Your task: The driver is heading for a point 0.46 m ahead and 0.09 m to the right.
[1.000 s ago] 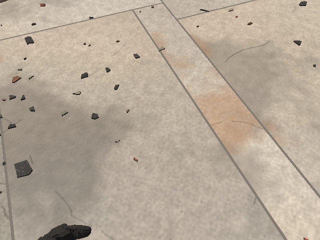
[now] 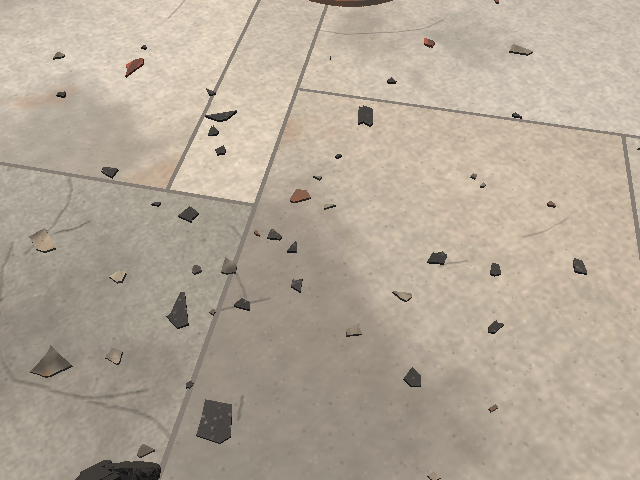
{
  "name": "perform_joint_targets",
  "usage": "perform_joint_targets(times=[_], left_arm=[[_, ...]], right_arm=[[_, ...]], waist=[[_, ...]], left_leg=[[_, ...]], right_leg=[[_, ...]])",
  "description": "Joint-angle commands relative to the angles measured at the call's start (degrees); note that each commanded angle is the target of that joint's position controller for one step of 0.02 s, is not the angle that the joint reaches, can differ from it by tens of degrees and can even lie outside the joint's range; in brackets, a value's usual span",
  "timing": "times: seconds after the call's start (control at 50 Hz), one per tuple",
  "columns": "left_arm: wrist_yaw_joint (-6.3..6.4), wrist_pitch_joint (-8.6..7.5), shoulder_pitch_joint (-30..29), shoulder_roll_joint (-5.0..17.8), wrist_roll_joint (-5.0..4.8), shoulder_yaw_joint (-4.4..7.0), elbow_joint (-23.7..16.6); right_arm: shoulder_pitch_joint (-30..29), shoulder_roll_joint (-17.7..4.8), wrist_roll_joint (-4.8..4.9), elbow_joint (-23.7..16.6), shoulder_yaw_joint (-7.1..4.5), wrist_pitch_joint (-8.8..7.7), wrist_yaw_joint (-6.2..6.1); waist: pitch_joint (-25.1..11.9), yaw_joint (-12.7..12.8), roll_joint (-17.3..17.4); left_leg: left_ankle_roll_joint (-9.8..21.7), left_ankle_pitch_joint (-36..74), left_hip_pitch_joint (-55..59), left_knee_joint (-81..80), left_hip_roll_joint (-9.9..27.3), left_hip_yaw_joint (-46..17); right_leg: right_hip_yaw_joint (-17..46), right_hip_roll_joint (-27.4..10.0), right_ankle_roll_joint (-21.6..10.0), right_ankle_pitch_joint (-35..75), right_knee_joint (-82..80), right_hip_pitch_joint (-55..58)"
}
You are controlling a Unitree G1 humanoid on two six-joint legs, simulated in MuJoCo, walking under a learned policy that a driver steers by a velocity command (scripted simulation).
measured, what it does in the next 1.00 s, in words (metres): steps on the spot, turning right: right foot, then left foot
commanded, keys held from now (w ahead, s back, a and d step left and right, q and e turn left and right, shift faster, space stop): no key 0.04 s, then e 0.76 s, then w+e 0.08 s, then w+q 0.12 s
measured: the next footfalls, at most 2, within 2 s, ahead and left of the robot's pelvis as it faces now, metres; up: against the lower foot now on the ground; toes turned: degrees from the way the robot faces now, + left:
right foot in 0.02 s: +0.18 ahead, -0.10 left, +0.00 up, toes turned +3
left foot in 0.42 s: +0.10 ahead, +0.08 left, +0.00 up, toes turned -8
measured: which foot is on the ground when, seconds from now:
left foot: down 0.00-0.02, up 0.04-0.40, down 0.42-0.84, up 0.86-1.00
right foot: up 0.00-0.00, down 0.02-0.44, up 0.46-0.82, down 0.84-1.00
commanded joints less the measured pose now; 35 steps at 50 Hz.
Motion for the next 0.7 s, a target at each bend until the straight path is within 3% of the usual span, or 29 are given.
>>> perform_joint_targets(times=[0.02, 0.04, 0.06, 0.08, 0.1, 0.12, 0.14, 0.18, 0.22, 0.26, 0.32, 0.36, 0.4, 0.42, 0.44, 0.46, 0.48, 0.5, 0.52, 0.58, 0.64, 0.7], left_arm=[[1.52, -2.34, 13.3, 9.3, 0.59, 2.70, 0.1], [2.14, -2.65, 18.0, 12.9, 0.99, 3.02, -0.4], [1.63, -1.30, 16.1, 15.0, -0.29, 3.87, -0.6], [1.08, -0.46, 13.2, 9.7, -1.50, 2.95, -1.5], [0.87, -0.32, 9.7, 4.8, -1.61, 1.48, -1.8], [0.75, -0.08, 6.7, 2.2, -0.90, 0.39, -1.5], [0.84, -0.12, 5.9, 2.0, -0.60, -0.02, -0.8], [0.57, 0.13, 5.8, 4.5, -0.14, 0.58, 1.1], [0.23, 0.54, 7.9, 7.6, -0.22, 1.75, 2.0], [-0.09, 1.39, 9.6, 9.6, -0.44, 2.86, 2.4], [-0.41, 3.11, 9.0, 9.8, -0.40, 3.87, 2.2], [-0.47, 4.07, 8.6, 9.7, -0.36, 4.40, 2.3], [-0.32, 4.81, 7.4, 9.4, -0.91, 4.75, 2.2], [-0.22, 4.86, 7.6, 8.4, -1.27, 4.62, 2.0], [-0.32, 4.57, 7.2, 5.6, -2.08, 3.99, 0.5], [-0.05, 4.23, 6.7, 5.4, -1.85, 4.23, 0.2], [0.09, 4.27, 8.4, 8.6, 0.10, 5.14, 1.5], [-0.08, 4.54, 11.6, 8.4, -0.02, 5.55, 3.1], [-0.15, 4.98, 13.8, 7.9, 0.12, 5.61, 4.1], [-1.03, 5.95, 12.7, 6.9, 0.02, 5.19, 3.8], [-2.04, 6.42, 7.8, 5.8, -0.51, 4.42, 1.4], [-2.50, 6.64, 6.0, 5.4, -1.05, 3.86, -0.3]], right_arm=[[-4.7, -8.2, 0.93, -4.8, -1.78, -1.30, -0.16], [-1.7, -3.8, 1.68, -6.8, -0.55, -1.74, -0.24], [8.2, -3.9, 2.31, -6.3, -0.96, -0.91, -0.77], [8.8, -6.7, -0.34, -2.5, -1.11, 0.38, -1.17], [4.0, -6.3, -1.11, -2.3, -0.94, 0.90, -0.64], [1.5, -4.5, -1.03, -2.5, -0.39, 1.40, -0.27], [-0.2, -3.5, -1.03, -2.8, 0.09, 2.17, 0.18], [0.7, -2.8, -1.17, -2.1, 0.75, 3.24, 0.48], [-1.8, -3.2, -0.85, -2.2, 1.07, 3.56, -0.10], [-4.6, -3.5, -0.59, -2.7, 1.30, 3.85, -0.59], [-7.8, -3.8, -0.12, -3.6, 1.52, 3.59, -0.96], [-7.6, -3.2, 0.18, -3.5, 1.76, 2.85, -1.29], [-4.5, -2.6, 0.20, -2.7, 1.89, 1.89, -1.83], [-3.6, -4.3, -0.18, -2.7, 1.50, 1.37, -2.26], [-3.4, -9.2, -1.28, -3.5, 0.46, 1.11, -2.83], [-9.0, -12.1, -1.28, -4.8, -0.45, 1.21, -2.86], [-11.5, -9.1, -1.61, -5.5, 0.29, 1.08, -2.80], [-14.4, -5.7, -1.07, -6.2, 1.24, 0.81, -2.79], [-16.1, -4.4, -0.82, -6.7, 1.63, 0.64, -2.76], [-13.5, -4.6, -0.78, -6.6, 1.60, 0.49, -2.62], [-8.8, -6.5, -0.75, -5.2, 0.75, 0.75, -2.32], [-8.6, -8.5, -1.02, -5.0, -0.07, 0.87, -1.45]], waist=[[-9.2, 9.3, 4.1], [-17.1, 9.1, -5.3], [-24.5, 4.2, -16.0], [-20.7, 3.4, -5.2], [-13.3, 3.8, -1.2], [-10.0, 3.1, -0.7], [-7.4, 2.8, -3.6], [-6.9, 1.5, -7.0], [-7.3, 2.7, -7.1], [-7.6, 3.9, -6.8], [-6.1, 4.6, -7.3], [-5.5, 4.4, -7.1], [-5.3, 2.5, -6.4], [-5.1, 2.3, -4.0], [-5.1, 2.6, 5.4], [-1.3, 3.4, 15.0], [-0.6, 5.3, 8.5], [-1.7, 7.9, 5.5], [-2.1, 9.1, 5.1], [-3.2, 6.9, 8.6], [-3.9, 3.5, 9.6], [-4.5, 2.6, 11.3]], left_leg=[[-1.5, 46.8, -4.9, 17.2, 8.9, -6.8], [-3.1, 14.5, -12.5, 33.0, 4.3, -0.8], [-3.9, -17.7, -20.6, 43.5, -3.0, 3.5], [-3.8, -13.5, -21.3, 47.3, 1.1, 0.8], [-4.4, -10.0, -21.1, 45.6, 2.0, 0.8], [-5.1, -8.0, -19.9, 41.1, 3.5, 0.8], [-5.8, -6.3, -18.0, 36.2, 4.9, 1.6], [-6.7, -4.4, -12.9, 29.2, 5.3, 6.8], [-7.0, -5.9, -13.4, 23.8, 5.0, 9.2], [-6.7, -5.3, -14.3, 20.9, 5.2, 9.0], [-5.9, -3.4, -13.4, 16.7, 5.2, 9.2], [-5.1, -1.8, -10.7, 12.0, 4.8, 9.5], [-3.4, 3.4, -4.3, 1.0, 4.4, 9.9], [-2.0, 2.8, -0.9, -5.0, 7.1, 6.9], [1.8, -4.2, 1.6, -11.9, 18.3, -5.3], [7.0, -2.8, -6.6, -17.7, 29.5, -16.9], [9.0, 10.3, -11.2, -14.8, 30.4, -12.8], [8.1, 19.1, -11.9, -12.5, 27.2, -7.2], [6.6, 25.2, -10.6, -10.9, 24.3, -2.0], [5.7, 37.0, -2.5, -7.2, 21.5, 5.1], [6.4, 39.3, 3.7, -5.2, 23.5, 5.7], [5.9, 40.3, 2.2, -3.4, 24.6, 7.7]], right_leg=[[1.6, -2.3, -3.7, 12.7, -10.9, 23.0], [14.7, -18.5, -7.3, 38.1, -6.8, 35.8], [31.0, -28.3, -17.4, 54.1, -7.4, 40.9], [30.0, -25.2, -17.5, 40.8, -8.7, 33.9], [22.6, -20.4, -15.7, 30.8, -11.2, 26.4], [18.0, -16.6, -13.3, 22.3, -13.8, 21.7], [14.5, -13.8, -12.1, 18.9, -16.1, 18.0], [10.5, -9.7, -11.0, 19.6, -16.4, 14.1], [12.2, -9.3, -11.8, 18.2, -16.0, 16.0], [15.5, -9.9, -12.4, 8.0, -17.0, 16.5], [19.3, -9.2, -12.0, -8.7, -19.9, 13.6], [20.9, -8.7, -11.2, -11.7, -20.3, 11.8], [21.1, -6.9, -8.5, -12.9, -18.8, 8.4], [19.8, -4.7, -5.8, -16.0, -16.7, 5.2], [13.9, 0.2, -2.2, -20.7, -8.1, -1.1], [1.6, 8.9, -1.1, -23.3, 7.4, -4.0], [2.7, 4.6, -1.0, -24.3, 19.3, -0.2], [2.6, 4.5, -1.0, -22.3, 25.0, 2.0], [2.0, 4.1, -0.6, -20.0, 29.1, 1.9], [-0.5, 2.9, 1.5, -18.7, 29.1, -2.0], [-1.7, 1.5, 2.5, -20.0, 21.1, -2.2], [-4.3, 1.3, 1.3, -21.6, 12.7, 4.4]])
